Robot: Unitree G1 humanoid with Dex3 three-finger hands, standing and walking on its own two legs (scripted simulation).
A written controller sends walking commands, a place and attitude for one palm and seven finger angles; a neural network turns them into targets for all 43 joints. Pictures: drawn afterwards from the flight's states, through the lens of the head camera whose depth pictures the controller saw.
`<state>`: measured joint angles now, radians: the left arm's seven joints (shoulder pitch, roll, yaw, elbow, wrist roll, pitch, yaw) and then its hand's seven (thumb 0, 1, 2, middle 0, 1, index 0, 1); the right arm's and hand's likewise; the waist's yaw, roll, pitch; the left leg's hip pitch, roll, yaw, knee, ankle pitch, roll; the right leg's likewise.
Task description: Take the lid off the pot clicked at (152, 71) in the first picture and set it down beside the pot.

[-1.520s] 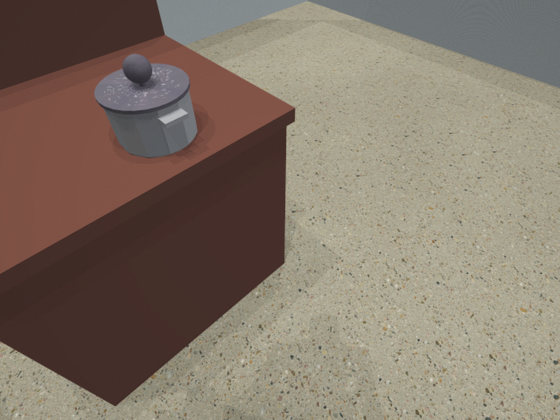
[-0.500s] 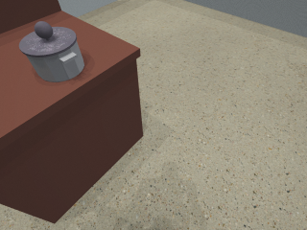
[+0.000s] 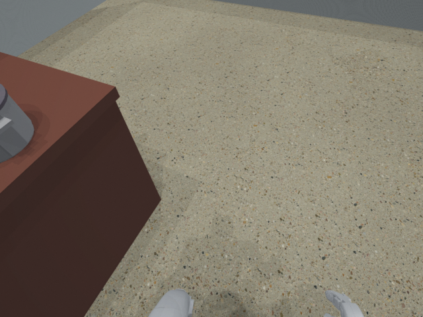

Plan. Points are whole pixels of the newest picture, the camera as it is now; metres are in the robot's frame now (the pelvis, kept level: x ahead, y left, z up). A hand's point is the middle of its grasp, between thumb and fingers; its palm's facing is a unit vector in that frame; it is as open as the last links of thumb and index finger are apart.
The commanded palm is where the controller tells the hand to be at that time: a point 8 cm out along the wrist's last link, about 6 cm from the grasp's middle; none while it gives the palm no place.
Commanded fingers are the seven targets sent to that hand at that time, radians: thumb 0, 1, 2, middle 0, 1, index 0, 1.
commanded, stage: walk to a spot facing it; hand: left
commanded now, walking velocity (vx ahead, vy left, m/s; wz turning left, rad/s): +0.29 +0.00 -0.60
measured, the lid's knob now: out of the picture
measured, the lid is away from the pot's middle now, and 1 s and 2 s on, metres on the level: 0.00 0.00 0.00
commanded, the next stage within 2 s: none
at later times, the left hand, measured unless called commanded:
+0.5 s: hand (114, 263) +0.24 +0.29 -0.19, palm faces -0.21 -0.94 -0.25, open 7.4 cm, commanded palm none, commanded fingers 0.00 0.90 0.90 -0.20 -0.30 -0.20 -0.30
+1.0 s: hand (211, 165) +0.54 +0.08 -0.17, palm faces -0.62 -0.75 -0.23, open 7.4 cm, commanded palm none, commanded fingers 0.00 0.90 0.90 -0.20 -0.30 -0.20 -0.30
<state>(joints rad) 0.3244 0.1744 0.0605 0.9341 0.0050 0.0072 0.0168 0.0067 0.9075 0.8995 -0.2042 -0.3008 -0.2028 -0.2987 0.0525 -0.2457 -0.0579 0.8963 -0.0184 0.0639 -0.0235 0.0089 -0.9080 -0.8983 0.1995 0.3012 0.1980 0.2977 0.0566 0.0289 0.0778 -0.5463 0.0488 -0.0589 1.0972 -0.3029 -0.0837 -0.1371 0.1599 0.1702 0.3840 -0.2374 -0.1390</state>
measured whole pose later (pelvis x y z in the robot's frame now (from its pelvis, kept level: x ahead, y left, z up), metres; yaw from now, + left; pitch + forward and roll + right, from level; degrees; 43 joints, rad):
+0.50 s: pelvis +0.18 +0.08 -0.02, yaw -19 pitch +0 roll +1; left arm 0.36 0.27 0.11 0.98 0.01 0.00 0.00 0.01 0.91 0.90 -0.20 -0.30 -0.20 -0.30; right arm 0.17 -0.17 -0.01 0.83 -0.02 -0.05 -0.01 0.01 -0.91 -0.90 0.20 0.30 0.20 0.30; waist 0.05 -0.07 0.06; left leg -0.30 0.02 0.08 0.62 -0.32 0.02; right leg -0.37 0.08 0.09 1.25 -0.44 -0.02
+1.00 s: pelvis +0.30 +0.02 -0.02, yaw -37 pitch -1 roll +0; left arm 0.06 0.22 0.03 0.84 0.01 0.01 0.01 0.00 0.91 0.90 -0.20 -0.30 -0.20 -0.30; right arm 0.28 -0.23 -0.04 0.94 -0.01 0.04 -0.02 0.01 -0.91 -0.90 0.20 0.30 0.20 0.30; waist -0.05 0.01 0.15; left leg -0.45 0.11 0.06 1.24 -0.51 -0.08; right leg -0.38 0.02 -0.06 0.63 -0.24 -0.05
